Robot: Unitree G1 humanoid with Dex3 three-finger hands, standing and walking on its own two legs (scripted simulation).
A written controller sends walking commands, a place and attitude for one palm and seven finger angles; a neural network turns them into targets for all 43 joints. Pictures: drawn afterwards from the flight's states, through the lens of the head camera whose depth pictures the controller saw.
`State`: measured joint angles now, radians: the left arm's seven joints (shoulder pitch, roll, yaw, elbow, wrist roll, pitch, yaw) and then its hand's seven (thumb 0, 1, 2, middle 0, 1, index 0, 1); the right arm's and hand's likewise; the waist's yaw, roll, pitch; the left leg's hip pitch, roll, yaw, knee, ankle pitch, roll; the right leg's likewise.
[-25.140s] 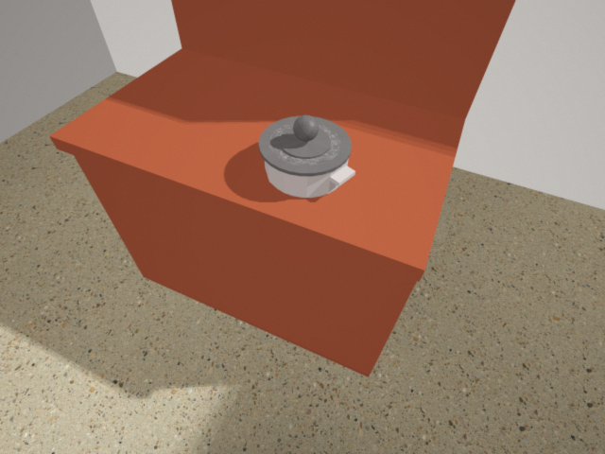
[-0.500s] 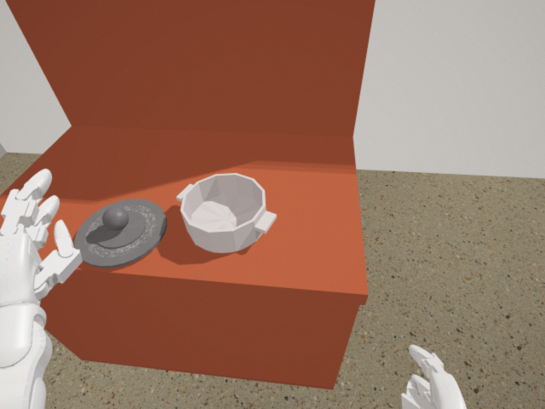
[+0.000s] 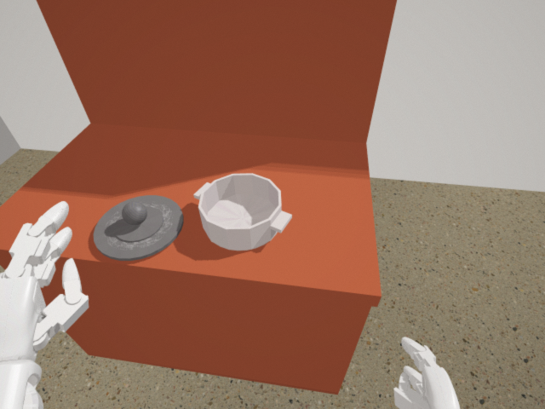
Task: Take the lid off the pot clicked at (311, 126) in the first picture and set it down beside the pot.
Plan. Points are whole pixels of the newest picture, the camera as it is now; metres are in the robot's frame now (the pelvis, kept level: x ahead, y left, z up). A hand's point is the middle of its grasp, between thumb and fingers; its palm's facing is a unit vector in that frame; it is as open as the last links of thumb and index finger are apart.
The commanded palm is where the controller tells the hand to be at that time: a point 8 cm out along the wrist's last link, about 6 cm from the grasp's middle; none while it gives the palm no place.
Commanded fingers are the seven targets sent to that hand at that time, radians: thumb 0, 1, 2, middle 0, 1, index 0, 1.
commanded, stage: step back with the hand held close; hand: left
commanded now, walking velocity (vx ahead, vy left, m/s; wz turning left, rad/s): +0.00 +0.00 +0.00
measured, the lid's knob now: (134, 213) +0.49 +0.38 -0.04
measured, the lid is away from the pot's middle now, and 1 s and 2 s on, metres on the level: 0.24 0.24 0.24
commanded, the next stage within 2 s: stop stepping back and stand still in 1.68 s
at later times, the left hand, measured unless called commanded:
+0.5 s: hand (71, 313) +0.17 +0.26 +0.14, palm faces +0.23 -0.85 -0.47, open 7.4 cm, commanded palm +0.11 +0.30 +0.17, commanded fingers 0.00 0.90 0.90 -0.20 -0.30 -0.20 -0.30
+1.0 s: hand (27, 351) +0.12 +0.27 +0.15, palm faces +0.34 -0.83 -0.45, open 7.4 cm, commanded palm +0.06 +0.31 +0.17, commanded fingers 0.00 0.90 0.90 -0.20 -0.30 -0.20 -0.30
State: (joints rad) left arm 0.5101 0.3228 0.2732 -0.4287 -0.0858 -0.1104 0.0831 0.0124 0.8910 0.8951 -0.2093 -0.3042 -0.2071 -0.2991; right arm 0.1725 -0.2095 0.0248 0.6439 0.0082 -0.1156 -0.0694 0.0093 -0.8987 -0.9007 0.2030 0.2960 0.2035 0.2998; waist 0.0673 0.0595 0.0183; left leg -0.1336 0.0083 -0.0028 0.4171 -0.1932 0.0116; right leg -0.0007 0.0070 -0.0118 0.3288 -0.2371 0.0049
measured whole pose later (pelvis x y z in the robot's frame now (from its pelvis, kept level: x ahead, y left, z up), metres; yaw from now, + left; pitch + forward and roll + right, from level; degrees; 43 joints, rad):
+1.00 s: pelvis -0.07 +0.03 -0.02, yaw -1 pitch +0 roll -3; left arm 0.61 0.40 0.41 -0.62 -0.05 -0.22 0.10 0.01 0.89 0.90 -0.21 -0.30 -0.21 -0.30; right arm 0.23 -0.19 0.01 0.54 0.01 -0.14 -0.05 0.01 -0.90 -0.90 0.20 0.30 0.20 0.30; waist 0.01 0.01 0.03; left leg -0.48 0.02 0.02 0.66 -0.19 0.05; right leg -0.31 0.02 -0.02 0.60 -0.29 0.02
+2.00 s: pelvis -0.25 +0.04 -0.03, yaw -3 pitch -1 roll -2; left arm 0.68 0.39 0.35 -0.68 -0.05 -0.19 0.12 0.01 0.89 0.89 -0.21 -0.31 -0.21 -0.30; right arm 0.28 -0.22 -0.03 0.58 0.02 -0.10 -0.06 0.01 -0.90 -0.90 0.20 0.30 0.20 0.30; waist -0.03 -0.02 -0.03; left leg -0.38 0.03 -0.03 0.70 -0.39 0.03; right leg -0.38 -0.02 -0.06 0.67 -0.32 0.02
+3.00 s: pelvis -0.27 +0.05 -0.02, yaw +6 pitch +0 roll +0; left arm 0.34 0.22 0.03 1.00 0.01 0.02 0.01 -0.01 0.98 0.89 -0.20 -0.30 -0.20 -0.30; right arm 0.36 -0.18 -0.04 0.96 -0.01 0.03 -0.02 0.00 -0.90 -0.90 0.20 0.30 0.20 0.30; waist -0.01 -0.03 0.05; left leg -0.30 0.07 0.01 0.66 -0.36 -0.02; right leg -0.26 0.03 -0.07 0.62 -0.36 -0.05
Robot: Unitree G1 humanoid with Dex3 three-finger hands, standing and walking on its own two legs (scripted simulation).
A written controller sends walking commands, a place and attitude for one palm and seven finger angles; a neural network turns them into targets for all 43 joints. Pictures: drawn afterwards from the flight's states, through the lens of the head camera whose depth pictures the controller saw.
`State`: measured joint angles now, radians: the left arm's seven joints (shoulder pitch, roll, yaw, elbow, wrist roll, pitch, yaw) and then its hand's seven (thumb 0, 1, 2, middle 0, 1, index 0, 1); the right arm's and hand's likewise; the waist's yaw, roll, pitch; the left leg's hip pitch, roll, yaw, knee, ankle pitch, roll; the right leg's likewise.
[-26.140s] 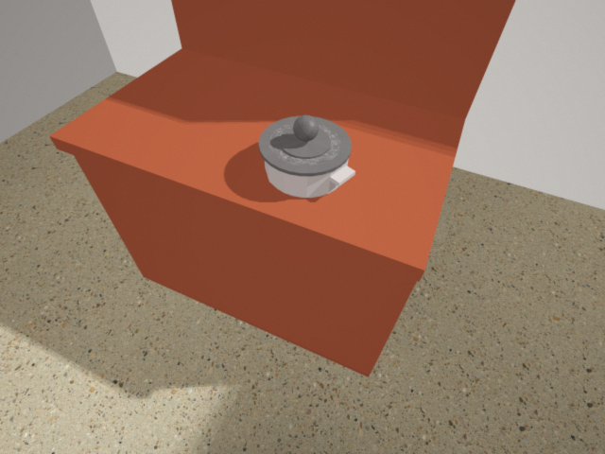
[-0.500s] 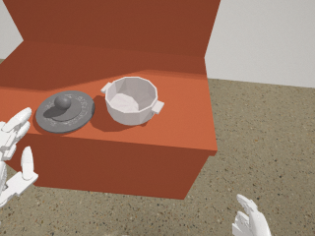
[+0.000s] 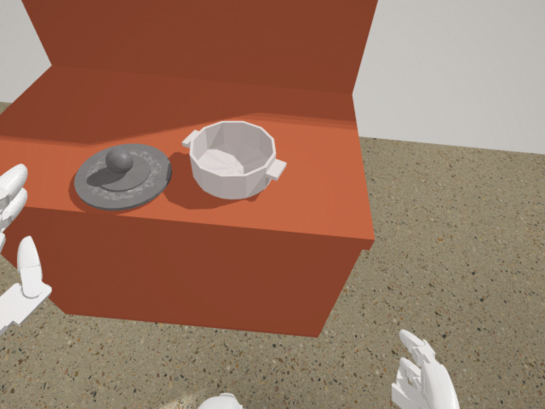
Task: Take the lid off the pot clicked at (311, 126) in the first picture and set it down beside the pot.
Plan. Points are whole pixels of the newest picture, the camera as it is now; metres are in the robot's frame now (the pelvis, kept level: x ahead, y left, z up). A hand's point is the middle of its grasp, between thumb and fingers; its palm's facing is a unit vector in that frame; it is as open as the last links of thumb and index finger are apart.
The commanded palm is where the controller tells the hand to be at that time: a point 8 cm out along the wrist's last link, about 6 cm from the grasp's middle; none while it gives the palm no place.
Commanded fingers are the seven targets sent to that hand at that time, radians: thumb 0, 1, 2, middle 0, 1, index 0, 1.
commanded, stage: step back with the hand held close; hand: left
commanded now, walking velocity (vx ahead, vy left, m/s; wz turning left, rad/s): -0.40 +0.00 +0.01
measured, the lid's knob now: (119, 161) +0.56 +0.36 -0.02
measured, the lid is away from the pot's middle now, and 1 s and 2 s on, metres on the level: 0.24 0.24 0.24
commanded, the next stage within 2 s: stop stepping back and stand still in 0.68 s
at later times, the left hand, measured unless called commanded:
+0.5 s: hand (29, 352) +0.13 +0.22 +0.18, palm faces +0.31 -0.87 -0.39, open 7.4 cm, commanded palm +0.08 +0.28 +0.20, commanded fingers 0.00 0.90 0.90 -0.20 -0.30 -0.20 -0.30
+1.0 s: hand out of the picture +0.01 +0.22 +0.17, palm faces +0.28 -0.88 -0.39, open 7.4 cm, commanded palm -0.04 +0.28 +0.20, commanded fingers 0.00 0.90 0.90 -0.20 -0.30 -0.20 -0.30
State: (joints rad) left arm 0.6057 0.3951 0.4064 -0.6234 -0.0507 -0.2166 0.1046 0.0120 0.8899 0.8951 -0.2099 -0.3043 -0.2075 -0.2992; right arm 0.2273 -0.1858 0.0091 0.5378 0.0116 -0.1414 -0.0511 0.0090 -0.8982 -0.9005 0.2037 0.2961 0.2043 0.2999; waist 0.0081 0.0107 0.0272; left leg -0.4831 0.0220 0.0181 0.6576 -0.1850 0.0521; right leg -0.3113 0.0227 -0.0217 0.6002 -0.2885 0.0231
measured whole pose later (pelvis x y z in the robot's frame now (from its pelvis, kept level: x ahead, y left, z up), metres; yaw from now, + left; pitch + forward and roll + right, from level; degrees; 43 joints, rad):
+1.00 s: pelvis -0.18 +0.01 +0.00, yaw -2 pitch -1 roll -2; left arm 0.68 0.39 0.35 -0.68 -0.05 -0.19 0.12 0.01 0.89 0.89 -0.21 -0.31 -0.21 -0.30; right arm 0.28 -0.22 -0.03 0.58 0.02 -0.10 -0.06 0.01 -0.90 -0.90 0.20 0.30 0.20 0.30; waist -0.03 -0.02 -0.03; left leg -0.38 0.03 -0.03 0.70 -0.39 0.03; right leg -0.38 -0.02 -0.06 0.67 -0.32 0.02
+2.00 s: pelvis -0.20 +0.01 +0.00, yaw +7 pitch +0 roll +0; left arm 0.34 0.22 0.03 1.00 0.01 0.02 0.01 -0.01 0.98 0.89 -0.20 -0.30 -0.20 -0.30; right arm 0.36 -0.18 -0.04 0.96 -0.01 0.03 -0.02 0.00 -0.90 -0.90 0.20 0.30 0.20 0.30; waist -0.01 -0.03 0.05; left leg -0.30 0.07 0.01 0.66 -0.36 -0.02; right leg -0.26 0.03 -0.07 0.62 -0.36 -0.05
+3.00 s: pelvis -0.18 +0.04 +0.02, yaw +4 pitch -1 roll +0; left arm 0.27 0.14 0.02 1.12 0.01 0.01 0.04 0.00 0.92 0.89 -0.20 -0.30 -0.20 -0.30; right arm 0.30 -0.11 -0.03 1.10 -0.01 0.01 -0.04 0.00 -0.91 -0.90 0.20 0.30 0.20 0.30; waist -0.01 0.00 0.05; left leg -0.15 0.01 0.09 0.47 -0.31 0.02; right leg -0.13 0.01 -0.01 0.44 -0.30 -0.01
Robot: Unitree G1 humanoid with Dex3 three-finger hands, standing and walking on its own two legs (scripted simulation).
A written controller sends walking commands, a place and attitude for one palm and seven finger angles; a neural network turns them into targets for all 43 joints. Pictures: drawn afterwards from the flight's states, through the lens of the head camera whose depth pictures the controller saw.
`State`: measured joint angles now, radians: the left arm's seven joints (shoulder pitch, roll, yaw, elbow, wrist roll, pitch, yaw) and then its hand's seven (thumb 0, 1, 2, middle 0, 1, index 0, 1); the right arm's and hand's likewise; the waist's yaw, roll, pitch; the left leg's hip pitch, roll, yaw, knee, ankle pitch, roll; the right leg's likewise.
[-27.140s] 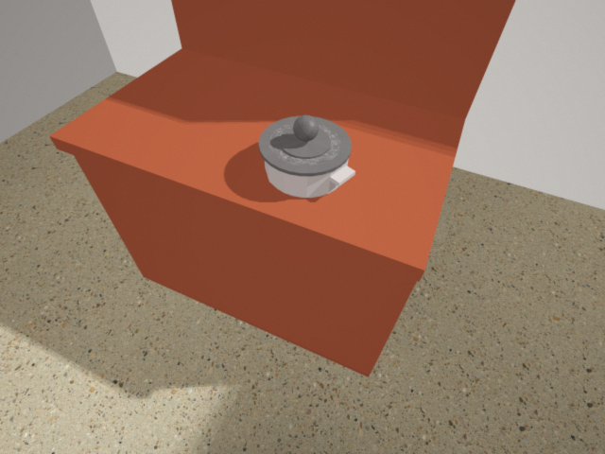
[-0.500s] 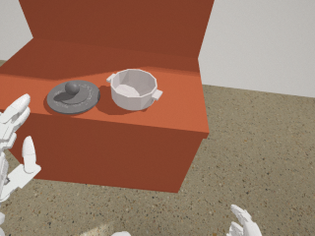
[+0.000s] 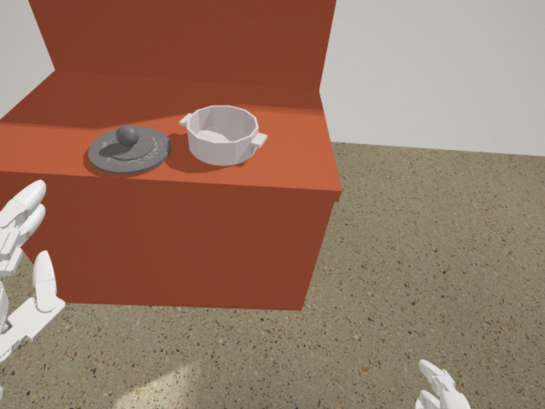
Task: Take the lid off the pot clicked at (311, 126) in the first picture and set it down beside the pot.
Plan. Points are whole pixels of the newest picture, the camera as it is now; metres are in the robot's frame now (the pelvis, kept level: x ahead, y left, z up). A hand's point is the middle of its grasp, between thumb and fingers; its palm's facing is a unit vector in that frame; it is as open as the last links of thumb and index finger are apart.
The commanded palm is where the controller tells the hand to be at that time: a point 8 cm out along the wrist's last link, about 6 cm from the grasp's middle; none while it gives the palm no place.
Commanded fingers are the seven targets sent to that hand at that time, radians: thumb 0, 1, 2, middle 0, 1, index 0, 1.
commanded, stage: stop stepping back and stand still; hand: left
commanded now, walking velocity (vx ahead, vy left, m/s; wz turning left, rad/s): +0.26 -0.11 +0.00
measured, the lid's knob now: (127, 135) +0.72 +0.38 -0.01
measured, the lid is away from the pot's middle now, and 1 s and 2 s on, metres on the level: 0.24 0.24 0.24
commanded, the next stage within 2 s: let the arm hang, fingers relaxed in 1.50 s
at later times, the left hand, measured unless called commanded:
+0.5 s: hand out of the picture +0.12 +0.26 +0.18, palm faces +0.43 -0.82 -0.38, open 7.4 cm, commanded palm +0.05 +0.29 +0.20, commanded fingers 0.00 0.90 0.90 -0.20 -0.30 -0.20 -0.30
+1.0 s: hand out of the picture -0.06 +0.20 -0.17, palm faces +0.18 -0.96 -0.21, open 7.1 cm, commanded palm none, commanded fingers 0.00 0.90 0.90 -0.20 -0.30 -0.20 -0.30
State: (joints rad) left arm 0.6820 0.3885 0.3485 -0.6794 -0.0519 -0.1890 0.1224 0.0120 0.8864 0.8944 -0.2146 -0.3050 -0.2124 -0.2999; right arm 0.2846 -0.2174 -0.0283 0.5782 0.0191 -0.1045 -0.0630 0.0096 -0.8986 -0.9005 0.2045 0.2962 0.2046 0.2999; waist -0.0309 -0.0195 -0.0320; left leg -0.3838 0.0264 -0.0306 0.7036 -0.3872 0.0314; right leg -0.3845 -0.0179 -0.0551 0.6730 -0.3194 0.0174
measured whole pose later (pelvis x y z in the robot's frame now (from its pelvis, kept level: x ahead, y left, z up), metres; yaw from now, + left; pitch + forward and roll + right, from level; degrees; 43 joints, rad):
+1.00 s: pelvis -0.02 +0.01 +0.01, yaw +9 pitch +0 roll +0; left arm 0.34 0.22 0.03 1.00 0.01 0.02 0.01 -0.01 0.98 0.89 -0.20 -0.30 -0.20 -0.30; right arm 0.36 -0.18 -0.04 0.96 -0.01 0.03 -0.02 0.00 -0.90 -0.90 0.20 0.30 0.20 0.30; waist -0.01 -0.03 0.05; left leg -0.30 0.07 0.01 0.66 -0.36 -0.02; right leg -0.26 0.03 -0.07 0.62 -0.36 -0.05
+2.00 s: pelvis +0.00 +0.04 +0.02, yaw +7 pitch -1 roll +0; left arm 0.27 0.14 0.02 1.12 0.01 0.01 0.04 0.00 0.92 0.89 -0.20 -0.30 -0.20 -0.30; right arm 0.30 -0.11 -0.03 1.10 -0.01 0.01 -0.04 0.00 -0.91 -0.90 0.20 0.30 0.20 0.30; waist -0.01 0.00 0.05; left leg -0.15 0.01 0.09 0.47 -0.31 0.02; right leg -0.13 0.01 -0.01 0.44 -0.30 -0.01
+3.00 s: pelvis +0.00 +0.03 +0.02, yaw +6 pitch -1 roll +0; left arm 0.28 0.12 0.02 1.13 0.01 0.00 0.05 0.01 0.93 0.90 -0.20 -0.30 -0.20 -0.30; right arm 0.31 -0.10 -0.03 1.12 -0.01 0.00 -0.05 0.00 -0.91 -0.90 0.20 0.30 0.20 0.30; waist -0.01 0.00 0.04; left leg -0.14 0.02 0.09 0.45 -0.30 0.02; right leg -0.13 0.01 -0.01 0.44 -0.29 -0.01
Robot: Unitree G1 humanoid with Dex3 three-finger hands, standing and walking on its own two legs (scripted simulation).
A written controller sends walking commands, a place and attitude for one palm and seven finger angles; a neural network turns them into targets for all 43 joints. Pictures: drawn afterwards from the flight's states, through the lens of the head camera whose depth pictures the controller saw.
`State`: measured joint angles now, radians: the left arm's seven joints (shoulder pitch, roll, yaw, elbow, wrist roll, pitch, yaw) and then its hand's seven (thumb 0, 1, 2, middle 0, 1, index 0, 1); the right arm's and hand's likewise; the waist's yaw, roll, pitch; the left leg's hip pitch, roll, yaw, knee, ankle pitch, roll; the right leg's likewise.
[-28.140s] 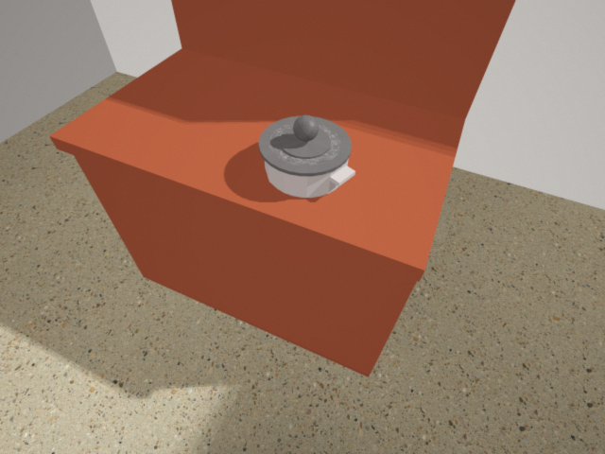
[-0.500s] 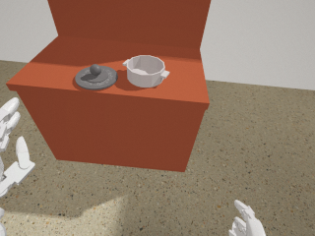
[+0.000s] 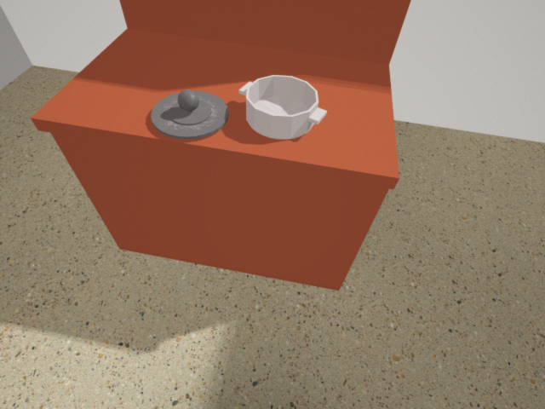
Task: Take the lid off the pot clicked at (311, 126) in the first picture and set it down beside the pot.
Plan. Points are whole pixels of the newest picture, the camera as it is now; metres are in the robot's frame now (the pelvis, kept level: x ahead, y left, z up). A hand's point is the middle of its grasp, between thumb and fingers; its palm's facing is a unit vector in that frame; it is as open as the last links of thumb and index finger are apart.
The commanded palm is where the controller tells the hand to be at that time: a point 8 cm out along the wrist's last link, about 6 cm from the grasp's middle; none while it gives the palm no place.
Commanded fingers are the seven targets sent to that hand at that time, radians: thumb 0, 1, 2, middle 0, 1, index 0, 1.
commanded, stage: stop stepping back and stand still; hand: left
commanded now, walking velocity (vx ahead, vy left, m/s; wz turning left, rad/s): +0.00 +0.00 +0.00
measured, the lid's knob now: (188, 100) +0.79 +0.26 -0.02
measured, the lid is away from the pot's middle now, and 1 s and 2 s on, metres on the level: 0.24 0.24 0.24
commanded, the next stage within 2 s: let the arm hang, fingers relaxed in 0.50 s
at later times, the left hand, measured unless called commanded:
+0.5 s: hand out of the picture +0.06 +0.20 -0.17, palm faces +0.00 -0.98 -0.21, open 7.3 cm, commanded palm none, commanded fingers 0.00 0.90 0.90 -0.20 -0.30 -0.20 -0.30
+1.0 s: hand out of the picture +0.03 +0.20 -0.17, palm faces -0.01 -0.98 -0.18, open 7.3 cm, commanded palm none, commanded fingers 0.00 0.90 0.90 -0.20 -0.30 -0.20 -0.30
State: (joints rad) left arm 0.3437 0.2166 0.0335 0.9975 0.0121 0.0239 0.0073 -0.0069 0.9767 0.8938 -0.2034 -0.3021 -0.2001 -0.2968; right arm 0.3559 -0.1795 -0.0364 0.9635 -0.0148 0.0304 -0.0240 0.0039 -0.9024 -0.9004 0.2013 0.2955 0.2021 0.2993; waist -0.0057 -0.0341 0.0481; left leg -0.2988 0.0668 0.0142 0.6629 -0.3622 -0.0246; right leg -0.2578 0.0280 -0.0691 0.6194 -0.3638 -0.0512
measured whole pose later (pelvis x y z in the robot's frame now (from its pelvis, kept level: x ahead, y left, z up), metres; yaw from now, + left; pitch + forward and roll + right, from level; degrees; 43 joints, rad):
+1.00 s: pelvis +0.02 +0.03 +0.01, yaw -2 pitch -1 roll +0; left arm 0.27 0.14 0.02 1.12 0.01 0.01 0.04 0.00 0.92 0.89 -0.20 -0.30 -0.20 -0.30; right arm 0.30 -0.11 -0.03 1.10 -0.01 0.01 -0.04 0.00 -0.91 -0.90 0.20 0.30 0.20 0.30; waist -0.01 0.00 0.05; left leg -0.15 0.01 0.09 0.47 -0.31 0.02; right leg -0.13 0.01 -0.01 0.44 -0.30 -0.01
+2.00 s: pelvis +0.02 +0.02 +0.02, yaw -3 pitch -1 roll +0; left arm 0.28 0.12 0.02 1.13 0.01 0.00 0.05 0.01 0.93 0.90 -0.20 -0.30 -0.20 -0.30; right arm 0.31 -0.10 -0.03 1.12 -0.01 0.00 -0.05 0.00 -0.91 -0.90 0.20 0.30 0.20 0.30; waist -0.01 0.00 0.04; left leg -0.14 0.02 0.09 0.45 -0.30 0.02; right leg -0.13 0.01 -0.01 0.44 -0.29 -0.01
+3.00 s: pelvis +0.02 +0.02 +0.02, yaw -3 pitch -1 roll +0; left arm 0.29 0.12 0.02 1.14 0.01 -0.01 0.05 0.01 0.92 0.90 -0.20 -0.30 -0.20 -0.30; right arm 0.31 -0.10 -0.03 1.13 -0.01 0.00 -0.05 0.00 -0.91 -0.90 0.20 0.30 0.20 0.30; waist -0.01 0.00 0.04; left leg -0.14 0.03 0.10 0.44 -0.29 0.01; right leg -0.13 0.02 -0.01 0.43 -0.29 -0.02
